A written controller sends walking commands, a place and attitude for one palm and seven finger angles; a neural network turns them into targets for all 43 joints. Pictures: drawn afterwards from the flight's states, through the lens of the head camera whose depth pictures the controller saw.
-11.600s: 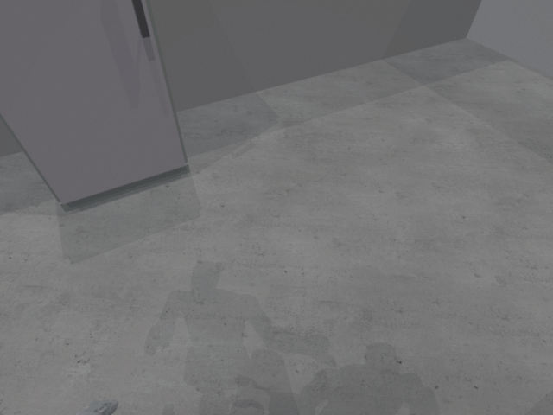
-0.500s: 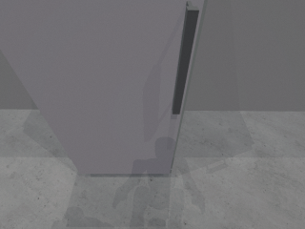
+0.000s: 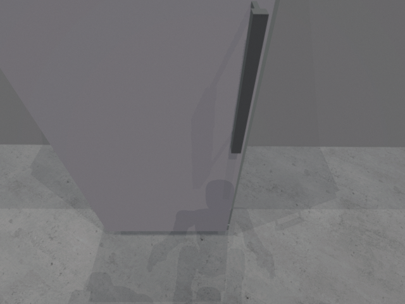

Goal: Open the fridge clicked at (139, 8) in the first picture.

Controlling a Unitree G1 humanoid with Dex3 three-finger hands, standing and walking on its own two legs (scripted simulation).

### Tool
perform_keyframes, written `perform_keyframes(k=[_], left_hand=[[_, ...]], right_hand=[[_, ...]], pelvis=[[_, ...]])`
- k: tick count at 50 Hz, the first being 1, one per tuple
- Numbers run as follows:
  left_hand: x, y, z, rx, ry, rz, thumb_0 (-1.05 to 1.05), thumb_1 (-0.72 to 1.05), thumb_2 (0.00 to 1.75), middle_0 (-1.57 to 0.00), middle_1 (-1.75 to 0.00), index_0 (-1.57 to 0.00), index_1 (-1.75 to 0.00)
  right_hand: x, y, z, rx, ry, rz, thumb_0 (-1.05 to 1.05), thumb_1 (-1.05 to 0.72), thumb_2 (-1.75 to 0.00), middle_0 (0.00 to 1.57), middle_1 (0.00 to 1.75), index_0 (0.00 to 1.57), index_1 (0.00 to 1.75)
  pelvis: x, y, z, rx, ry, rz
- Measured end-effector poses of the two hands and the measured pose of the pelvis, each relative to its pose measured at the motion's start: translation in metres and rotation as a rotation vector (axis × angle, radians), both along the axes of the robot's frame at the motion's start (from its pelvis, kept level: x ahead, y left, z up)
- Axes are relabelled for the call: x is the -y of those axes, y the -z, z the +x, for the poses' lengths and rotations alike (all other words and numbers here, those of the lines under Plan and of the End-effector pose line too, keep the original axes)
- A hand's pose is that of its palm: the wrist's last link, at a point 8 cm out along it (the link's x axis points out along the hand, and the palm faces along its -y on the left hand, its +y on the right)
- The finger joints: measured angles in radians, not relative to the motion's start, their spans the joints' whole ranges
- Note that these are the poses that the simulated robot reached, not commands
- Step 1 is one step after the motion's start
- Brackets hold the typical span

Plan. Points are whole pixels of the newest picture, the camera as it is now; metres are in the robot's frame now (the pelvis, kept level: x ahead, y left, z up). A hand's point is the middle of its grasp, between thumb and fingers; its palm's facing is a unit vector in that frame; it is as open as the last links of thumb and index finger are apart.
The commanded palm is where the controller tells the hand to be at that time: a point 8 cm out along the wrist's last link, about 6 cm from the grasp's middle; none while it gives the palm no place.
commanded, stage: look again from close up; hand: right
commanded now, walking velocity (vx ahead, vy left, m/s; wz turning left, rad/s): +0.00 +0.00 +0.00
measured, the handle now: (243, 90) +0.53 -0.06 +0.15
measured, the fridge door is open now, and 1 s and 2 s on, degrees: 0 0 0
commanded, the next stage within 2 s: shuffle to correct the standing spot in 0.04 s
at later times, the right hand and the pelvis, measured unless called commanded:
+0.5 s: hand out of the picture +0.02 -0.16 -0.19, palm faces -0.01 +0.98 -0.19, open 7.4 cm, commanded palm none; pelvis +0.03 +0.03 -0.01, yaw +1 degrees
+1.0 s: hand out of the picture +0.05 -0.12 -0.19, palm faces +0.04 +0.98 -0.18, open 7.4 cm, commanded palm none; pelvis +0.06 +0.04 -0.01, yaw +1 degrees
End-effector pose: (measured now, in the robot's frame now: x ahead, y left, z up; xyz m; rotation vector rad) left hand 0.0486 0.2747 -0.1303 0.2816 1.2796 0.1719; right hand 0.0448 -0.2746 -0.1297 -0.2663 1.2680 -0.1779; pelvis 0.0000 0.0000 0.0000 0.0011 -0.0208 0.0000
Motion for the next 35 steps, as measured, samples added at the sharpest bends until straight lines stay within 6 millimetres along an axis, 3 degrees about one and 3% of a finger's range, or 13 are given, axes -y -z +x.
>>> perform_keyframes(k=[13,22,29,32,35], left_hand=[[0.0,0.001,0.01,0.013,0.002,-0.002,0.0,0.91,0.9,-0.2,-0.3,-0.21,-0.3],[0.026,0.02,-0.015,-0.069,-0.063,-0.086,0.0,0.91,0.9,-0.2,-0.3,-0.21,-0.3],[0.016,0.033,-0.043,-0.201,-0.113,-0.097,0.0,0.9,0.9,-0.2,-0.3,-0.21,-0.3],[0.009,0.03,-0.039,-0.243,-0.1,-0.077,0.0,0.91,0.9,-0.2,-0.3,-0.21,-0.3],[0.007,0.029,-0.021,-0.23,-0.09,-0.068,0.0,0.91,0.9,-0.2,-0.3,-0.2,-0.3]], right_hand=[[-0.004,0.0,0.006,0.001,0.006,-0.007,0.01,-0.9,-0.9,0.2,0.3,0.2,0.3],[-0.05,0.021,-0.02,-0.117,0.03,0.085,0.01,-0.91,-0.9,0.2,0.3,0.2,0.3],[-0.091,0.03,-0.042,-0.187,0.104,0.128,0.01,-0.9,-0.9,0.2,0.3,0.2,0.3],[-0.105,0.032,-0.054,-0.211,0.155,0.142,0.0,-0.9,-0.9,0.2,0.3,0.2,0.3],[-0.118,0.033,-0.063,-0.253,0.176,0.161,0.0,-0.9,-0.9,0.2,0.3,0.2,0.3]], pelvis=[[-0.004,0.0,0.006,-0.003,-0.002,-0.001],[-0.017,0.007,0.022,-0.006,-0.019,-0.013],[-0.038,0.017,0.038,-0.023,0.006,0.01],[-0.043,0.017,0.045,-0.024,0.027,0.019],[-0.043,0.017,0.052,-0.023,0.028,0.023]])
